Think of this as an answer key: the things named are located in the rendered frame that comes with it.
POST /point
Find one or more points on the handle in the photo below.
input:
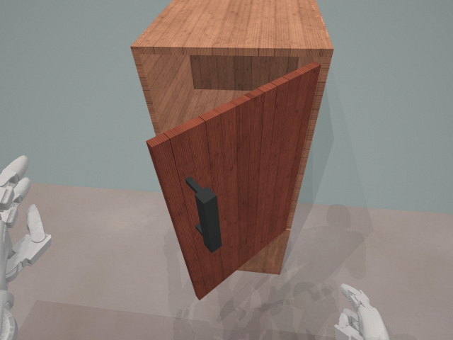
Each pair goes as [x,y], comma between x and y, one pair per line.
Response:
[207,208]

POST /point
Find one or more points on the cupboard door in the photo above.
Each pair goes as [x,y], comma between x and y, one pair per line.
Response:
[247,152]

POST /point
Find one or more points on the left robot hand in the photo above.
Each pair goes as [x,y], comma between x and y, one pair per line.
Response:
[31,247]

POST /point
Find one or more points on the robot left forearm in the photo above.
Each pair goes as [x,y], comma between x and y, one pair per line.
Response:
[8,325]

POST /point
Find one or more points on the right robot hand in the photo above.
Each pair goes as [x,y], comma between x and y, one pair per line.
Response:
[367,324]

